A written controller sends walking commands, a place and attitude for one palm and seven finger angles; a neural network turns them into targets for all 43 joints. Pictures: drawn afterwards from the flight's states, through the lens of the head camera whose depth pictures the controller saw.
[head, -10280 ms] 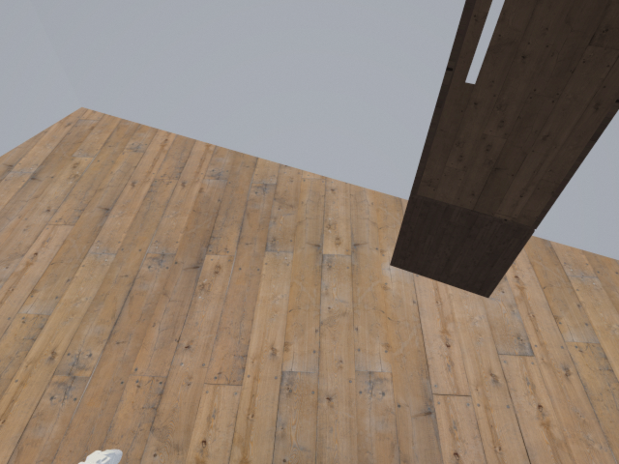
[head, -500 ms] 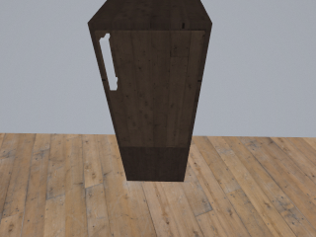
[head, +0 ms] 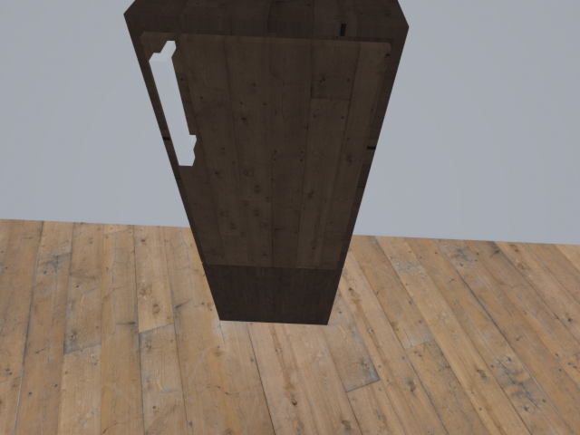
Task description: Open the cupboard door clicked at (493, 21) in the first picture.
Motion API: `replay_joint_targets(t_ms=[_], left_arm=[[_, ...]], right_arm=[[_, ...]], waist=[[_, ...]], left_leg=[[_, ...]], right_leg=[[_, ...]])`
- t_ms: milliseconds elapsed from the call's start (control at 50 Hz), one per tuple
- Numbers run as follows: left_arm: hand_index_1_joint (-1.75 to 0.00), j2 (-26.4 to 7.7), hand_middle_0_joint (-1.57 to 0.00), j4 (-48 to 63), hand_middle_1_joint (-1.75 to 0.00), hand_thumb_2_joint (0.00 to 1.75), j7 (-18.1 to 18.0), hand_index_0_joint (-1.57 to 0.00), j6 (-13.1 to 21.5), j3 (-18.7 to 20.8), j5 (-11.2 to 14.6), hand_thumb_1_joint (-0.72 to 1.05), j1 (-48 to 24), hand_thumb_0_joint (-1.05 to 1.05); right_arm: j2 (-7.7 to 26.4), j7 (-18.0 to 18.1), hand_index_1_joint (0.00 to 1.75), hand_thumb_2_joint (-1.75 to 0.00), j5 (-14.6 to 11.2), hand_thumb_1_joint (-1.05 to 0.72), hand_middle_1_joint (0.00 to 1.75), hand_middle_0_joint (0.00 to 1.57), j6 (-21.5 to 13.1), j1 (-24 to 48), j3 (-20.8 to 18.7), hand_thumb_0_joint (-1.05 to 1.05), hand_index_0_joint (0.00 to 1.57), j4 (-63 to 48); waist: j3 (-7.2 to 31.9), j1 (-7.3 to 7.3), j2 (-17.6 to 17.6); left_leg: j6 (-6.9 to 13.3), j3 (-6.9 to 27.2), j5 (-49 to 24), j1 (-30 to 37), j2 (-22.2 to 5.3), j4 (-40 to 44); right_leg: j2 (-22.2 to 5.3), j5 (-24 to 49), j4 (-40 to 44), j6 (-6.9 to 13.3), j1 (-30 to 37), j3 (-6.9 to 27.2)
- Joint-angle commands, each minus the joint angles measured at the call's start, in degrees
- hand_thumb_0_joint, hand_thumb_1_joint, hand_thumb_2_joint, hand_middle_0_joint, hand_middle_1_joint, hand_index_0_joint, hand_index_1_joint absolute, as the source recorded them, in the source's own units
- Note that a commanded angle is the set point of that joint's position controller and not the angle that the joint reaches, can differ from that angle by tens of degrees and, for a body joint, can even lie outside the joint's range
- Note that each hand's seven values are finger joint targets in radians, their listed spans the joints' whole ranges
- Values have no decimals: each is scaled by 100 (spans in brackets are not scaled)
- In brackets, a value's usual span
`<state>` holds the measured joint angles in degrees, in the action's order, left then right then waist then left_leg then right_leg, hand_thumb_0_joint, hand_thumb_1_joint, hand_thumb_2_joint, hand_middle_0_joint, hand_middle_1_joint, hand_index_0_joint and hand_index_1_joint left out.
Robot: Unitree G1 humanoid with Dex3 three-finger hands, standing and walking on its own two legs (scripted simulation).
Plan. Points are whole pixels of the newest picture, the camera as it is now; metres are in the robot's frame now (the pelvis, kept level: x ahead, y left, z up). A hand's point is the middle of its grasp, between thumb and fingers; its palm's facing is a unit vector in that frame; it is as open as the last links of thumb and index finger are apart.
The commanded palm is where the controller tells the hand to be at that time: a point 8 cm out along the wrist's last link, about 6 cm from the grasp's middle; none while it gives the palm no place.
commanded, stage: come to a stop and stand still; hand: left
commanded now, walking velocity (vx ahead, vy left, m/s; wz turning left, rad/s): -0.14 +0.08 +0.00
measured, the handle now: (178, 107) +0.53 +0.21 +0.16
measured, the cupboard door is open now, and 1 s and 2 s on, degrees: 0 0 0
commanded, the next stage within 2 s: look again from close up in 0.74 s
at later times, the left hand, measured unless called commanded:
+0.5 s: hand out of the picture +0.01 +0.20 -0.17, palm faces +0.07 -0.97 -0.21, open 7.3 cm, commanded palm none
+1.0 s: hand out of the picture -0.08 +0.18 -0.17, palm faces +0.03 -0.98 -0.19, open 7.4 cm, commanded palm none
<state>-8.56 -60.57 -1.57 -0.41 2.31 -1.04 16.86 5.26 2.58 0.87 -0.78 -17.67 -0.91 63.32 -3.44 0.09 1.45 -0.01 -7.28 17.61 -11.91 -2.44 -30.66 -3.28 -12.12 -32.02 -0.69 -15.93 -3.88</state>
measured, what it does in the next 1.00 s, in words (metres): shifts its weight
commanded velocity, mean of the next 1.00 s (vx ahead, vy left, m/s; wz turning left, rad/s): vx -0.02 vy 0.02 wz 0.00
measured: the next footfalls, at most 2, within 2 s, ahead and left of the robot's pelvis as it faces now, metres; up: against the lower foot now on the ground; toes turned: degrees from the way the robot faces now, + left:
none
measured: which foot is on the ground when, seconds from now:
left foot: down 0.00-1.00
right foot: down 0.00-1.00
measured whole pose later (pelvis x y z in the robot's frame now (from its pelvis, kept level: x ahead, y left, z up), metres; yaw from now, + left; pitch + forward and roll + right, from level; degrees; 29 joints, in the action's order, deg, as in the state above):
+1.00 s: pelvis -0.05 +0.02 +0.00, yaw +1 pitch -1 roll -1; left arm -7.0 -62.5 -2.3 0.5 -1.0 -0.9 19.6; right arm 8.5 0.4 1.1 0.0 -20.5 0.2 61.1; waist -1.2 -1.1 -1.8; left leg 3.0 -6.1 14.1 -16.5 -0.2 -31.0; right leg -2.3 -15.3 -30.6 -0.2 -14.6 -3.7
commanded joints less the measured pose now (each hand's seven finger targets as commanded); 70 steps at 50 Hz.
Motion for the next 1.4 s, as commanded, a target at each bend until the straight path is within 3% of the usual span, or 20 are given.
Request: replay_joint_targets(t_ms=[0, 40, 100, 140, 200, 220, 260, 300, 400, 440, 500, 580, 720, 800, 820, 840, 860, 900, 1040, 1380], left_arm=[[-30, -591, -20, 109, -30, 90, -44, -20, 84, 69, -18, 90, 616, 0], [-30, -708, -20, 150, -30, 90, -96, -20, 111, 96, -7, 90, 486, 0], [-30, -723, -20, 251, -30, 90, -151, -20, 69, 134, -51, 90, 209, 0], [-30, -810, -20, 344, -30, 90, -158, -20, 29, 194, -73, 90, -3, 0], [-30, -861, -20, 454, -30, 90, -132, -20, -40, 244, -31, 90, -306, 0], [-30, -705, -20, 524, -30, 90, -105, -20, -72, 231, 0, 90, -293, 0], [-30, -355, -20, 562, -30, 90, -85, -20, -141, 136, -9, 90, -320, 0], [-30, -358, -20, 479, -30, 90, -65, -20, -181, 105, -29, 90, -240, 0], [-30, -330, -20, 274, -30, 90, -38, -20, -36, 13, -27, 90, 134, 0], [-30, -561, -20, 231, -30, 90, -72, -20, 54, -5, -27, 90, 112, 0], [-30, -585, -20, 213, -30, 90, -66, -20, 87, -45, -14, 90, -47, 0], [-30, -516, -20, 109, -30, 90, -47, -20, 53, -94, -6, 90, 42, 0], [-30, -442, -20, -86, -30, 90, -49, -20, 74, -122, -3, 90, 347, 0], [-30, -364, -20, -171, -30, 90, -61, -20, 91, -136, 5, 90, 493, 0], [-30, -514, -20, -260, -30, 90, -277, -20, 222, -260, -89, 90, 645, 0], [-30, -747, -20, 15, -30, 90, -210, -20, 245, -193, -7, 90, 414, 0], [-30, -755, -20, 107, -30, 90, -163, -20, 244, -181, -13, 90, 297, 0], [-30, -636, -20, 156, -30, 90, -110, -20, 229, -181, -5, 90, 376, 0], [-30, -347, -20, 38, -30, 90, -64, -20, 213, -245, -2, 90, 569, 0], [-30, -482, -20, -93, -30, 90, -68, -20, 243, -209, 22, 90, 431, 0]], right_arm=[[511, 0, 30, -90, -51, -90, 30, 20, 97, -176, -228, 0, 20, -295], [425, -22, 30, -90, -53, -90, 30, 20, 190, -265, -242, 0, 20, -264], [428, -39, 30, -90, -58, -90, 30, 20, 258, -102, -271, 0, 20, -325], [435, -59, 30, -90, -49, -90, 30, 20, 279, -60, -268, 0, 20, -366], [477, -88, 30, -90, -31, -90, 30, 20, 232, -378, -276, 0, 20, -315], [685, -85, 30, -90, 4, -90, 30, 20, 180, -448, -289, 0, 20, -324], [1036, -81, 30, -90, 58, -90, 30, 20, 121, 125, -298, 0, 20, -565], [1007, -32, 30, -90, 73, -90, 30, 20, 73, 419, -261, 0, 20, -645], [1055, -31, 30, -90, 22, -90, 30, 20, 37, 379, -261, 0, 20, -598], [869, -57, 30, -90, -34, -90, 30, 20, 26, 223, -235, 0, 20, -583], [830, -91, 30, -90, -11, -90, 30, 20, 84, 202, -206, 0, 20, -486], [868, -115, 30, -90, -3, -90, 30, 20, 70, 228, -132, 0, 20, -359], [828, -118, 30, -90, 0, -90, 30, 20, 59, -20, -77, 0, 20, -148], [766, -104, 30, -90, -6, -90, 30, 20, 42, -206, -58, 0, 20, -54], [1028, -174, 30, -90, -27, -90, 30, 20, -79, 279, 10, 0, 20, -463], [775, -209, 30, -90, -7, -90, 30, 20, -6, -38, 17, 0, 20, -568], [859, -224, 30, -90, 31, -90, 30, 20, -6, -310, 4, 0, 20, -549], [806, -219, 30, -90, 51, -90, 30, 20, -24, -383, 14, 0, 20, -599], [844, -188, 30, -90, 17, -90, 30, 20, -66, -374, 21, 0, 20, -546], [814, -129, 30, -90, -7, -90, 30, 20, -166, -197, 77, 0, 20, -130]], waist=[[306, 18, 309], [548, 3, 1008], [487, 55, 887], [387, 36, 851], [481, -147, 639], [485, -135, -5], [140, 47, -1438], [1, 141, -1199], [437, 178, -561], [474, -18, -15], [493, -96, 331], [-22, -50, -4], [-154, -20, -110], [-174, -6, -109], [-476, 107, -256], [-69, -136, -281], [32, -227, -301], [84, -166, -909], [-258, -13, 39], [76, -7, -119]], left_leg=[[-14, 183, -895, -473, -238, -51], [-113, 136, 277, -516, -53, -665], [-138, 367, 1092, -813, -15, -1365], [-160, 396, 1009, -778, 16, -1114], [-126, 306, -282, 128, -12, 396], [32, 697, -1120, 458, -378, 742], [639, 1600, -2101, -379, -1312, 1489], [903, 1513, -2143, -632, -1307, 1591], [662, 1012, -3007, 401, -898, 770], [233, 742, -1908, 163, -479, 608], [101, 626, -1297, 400, -415, 753], [147, 763, -479, 159, -450, 1261], [143, 830, 56, -37, -433, 1519], [148, 835, -21, -70, -441, 1521], [5, 618, -979, -452, -509, 381], [15, 722, 158, -291, -224, 540], [87, 780, 386, -356, -224, 531], [236, 975, 615, -632, -302, 880], [341, 1114, 732, -888, -383, 1269], [251, 733, -859, 2, -398, 1078]], right_leg=[[-936, 3406, 458, 435, 757, 824], [-1320, 4235, 690, 760, 898, 1058], [-1547, 4216, 833, 1152, 942, 1121], [-1491, 3786, 828, 1175, 827, 1052], [-1202, 2313, 550, 804, 307, 890], [-781, 1395, 257, 484, -97, 591], [-31, -691, -429, -21, 32, -65], [-14, -1305, -1233, 18, 69, 201], [-36, -67, 557, -33, 410, 121], [-528, 1341, 961, 168, 681, 728], [-552, 1149, 969, 232, 405, 734], [-371, -127, 1308, 132, 114, 705], [-333, -455, 1470, 123, 144, 672], [-326, -310, 1436, 139, 186, 639], [-480, 707, 1160, 217, -10, 625], [-582, -1196, 1313, 378, -159, 852], [-447, -1668, 1098, 419, -365, 771], [-237, -1329, 766, 414, -215, 485], [-159, -876, 712, 326, -23, 487], [-311, 262, 919, 275, 226, 622]])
